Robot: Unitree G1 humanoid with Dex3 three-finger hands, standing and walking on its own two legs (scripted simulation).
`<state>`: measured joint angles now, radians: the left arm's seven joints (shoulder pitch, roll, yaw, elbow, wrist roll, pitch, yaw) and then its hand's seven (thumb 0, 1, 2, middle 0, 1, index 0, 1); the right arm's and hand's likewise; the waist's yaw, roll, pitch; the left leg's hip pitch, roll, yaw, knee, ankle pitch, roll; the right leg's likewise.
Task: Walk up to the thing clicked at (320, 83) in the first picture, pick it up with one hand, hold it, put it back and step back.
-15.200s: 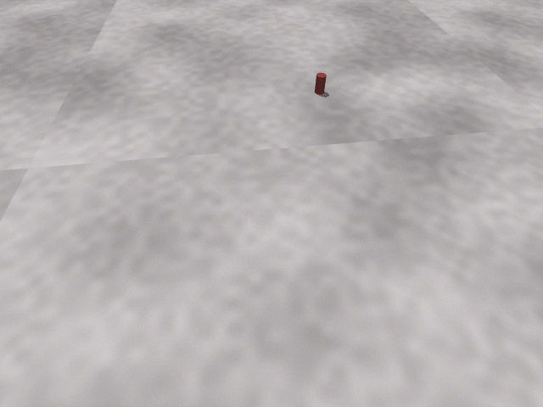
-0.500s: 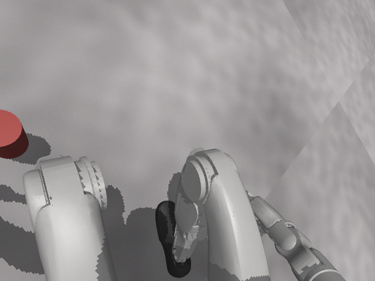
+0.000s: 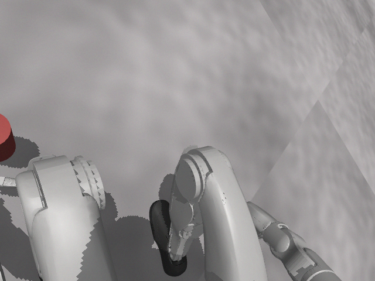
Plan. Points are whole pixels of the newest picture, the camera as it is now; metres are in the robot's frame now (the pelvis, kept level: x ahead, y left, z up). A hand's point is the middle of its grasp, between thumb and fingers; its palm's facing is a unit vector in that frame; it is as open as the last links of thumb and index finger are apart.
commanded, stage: rest palm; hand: left
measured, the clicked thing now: out of the picture +0.39 +0.29 -0.21
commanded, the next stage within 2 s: close in 0.04 s
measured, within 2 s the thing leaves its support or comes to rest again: leaves its support in 1.18 s
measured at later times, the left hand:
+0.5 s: hand out of the picture +0.37 +0.29 -0.18, palm faces +0.30 -0.96 +0.01, open 10.7 cm
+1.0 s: hand out of the picture +0.39 +0.29 -0.18, palm faces +0.33 -0.94 +0.00, open 9.4 cm
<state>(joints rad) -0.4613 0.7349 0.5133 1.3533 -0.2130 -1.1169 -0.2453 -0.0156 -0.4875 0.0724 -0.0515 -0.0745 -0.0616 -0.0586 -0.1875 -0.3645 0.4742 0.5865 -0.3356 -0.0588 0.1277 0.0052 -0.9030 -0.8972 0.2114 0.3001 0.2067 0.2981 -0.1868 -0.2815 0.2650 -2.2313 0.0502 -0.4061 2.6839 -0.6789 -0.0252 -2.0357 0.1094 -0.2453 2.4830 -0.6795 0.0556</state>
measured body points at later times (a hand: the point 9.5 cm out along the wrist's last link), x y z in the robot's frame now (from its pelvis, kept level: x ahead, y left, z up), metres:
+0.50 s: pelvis +0.00 +0.00 +0.00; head +0.21 +0.21 +0.34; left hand +0.35 +0.34 -0.18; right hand +0.20 -0.22 -0.03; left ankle +0.09 +0.13 -0.24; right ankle +0.13 -0.12 -0.24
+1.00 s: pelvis +0.00 +0.00 +0.00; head +0.21 +0.21 +0.34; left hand +0.36 +0.34 -0.18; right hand +0.19 -0.22 -0.02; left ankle +0.09 +0.13 -0.24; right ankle +0.13 -0.12 -0.24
